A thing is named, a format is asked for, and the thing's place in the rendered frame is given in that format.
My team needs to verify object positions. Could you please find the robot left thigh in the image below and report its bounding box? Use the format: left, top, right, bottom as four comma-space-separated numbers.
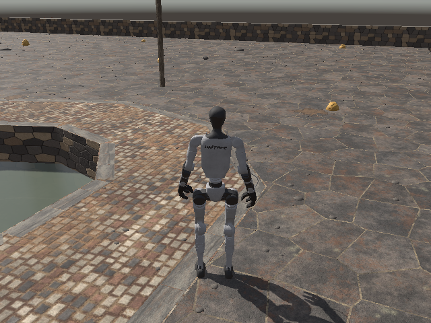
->
193, 188, 207, 236

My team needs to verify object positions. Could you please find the left robot forearm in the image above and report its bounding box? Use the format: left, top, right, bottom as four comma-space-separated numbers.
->
179, 161, 191, 187

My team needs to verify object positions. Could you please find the right robot forearm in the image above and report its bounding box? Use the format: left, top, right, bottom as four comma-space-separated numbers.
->
241, 165, 255, 193

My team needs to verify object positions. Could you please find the robot right hand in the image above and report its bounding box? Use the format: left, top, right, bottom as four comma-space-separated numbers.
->
241, 191, 257, 208

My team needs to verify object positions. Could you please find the right robot upper arm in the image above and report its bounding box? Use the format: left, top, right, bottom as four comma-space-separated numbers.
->
231, 137, 248, 174

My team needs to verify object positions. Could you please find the left robot shin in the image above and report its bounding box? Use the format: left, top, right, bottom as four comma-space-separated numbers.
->
195, 223, 205, 269

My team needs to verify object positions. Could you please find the left robot upper arm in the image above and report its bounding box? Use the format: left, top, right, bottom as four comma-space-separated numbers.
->
184, 135, 203, 172

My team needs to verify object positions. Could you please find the robot left hand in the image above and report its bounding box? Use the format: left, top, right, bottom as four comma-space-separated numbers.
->
178, 185, 193, 199

